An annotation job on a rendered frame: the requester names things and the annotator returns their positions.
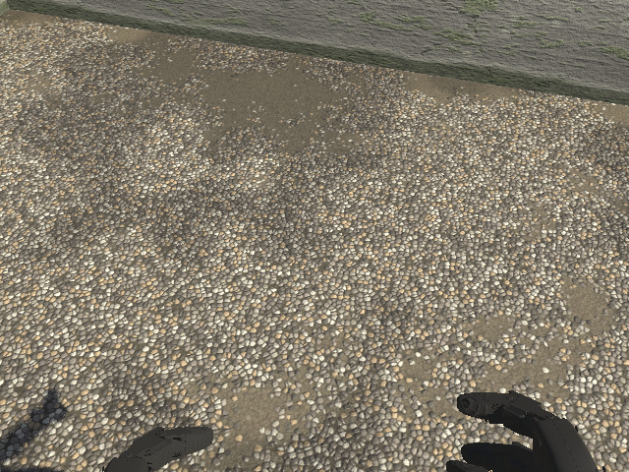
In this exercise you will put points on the robot right hand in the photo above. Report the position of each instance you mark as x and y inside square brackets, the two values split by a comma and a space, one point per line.
[557, 446]

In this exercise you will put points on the robot left hand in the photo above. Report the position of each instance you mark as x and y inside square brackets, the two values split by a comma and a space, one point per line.
[158, 447]

